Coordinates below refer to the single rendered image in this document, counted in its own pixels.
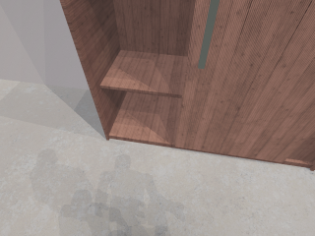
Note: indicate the handle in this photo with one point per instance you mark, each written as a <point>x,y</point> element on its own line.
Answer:
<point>212,14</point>

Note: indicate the wardrobe door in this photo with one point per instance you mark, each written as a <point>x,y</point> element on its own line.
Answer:
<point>255,97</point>
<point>306,151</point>

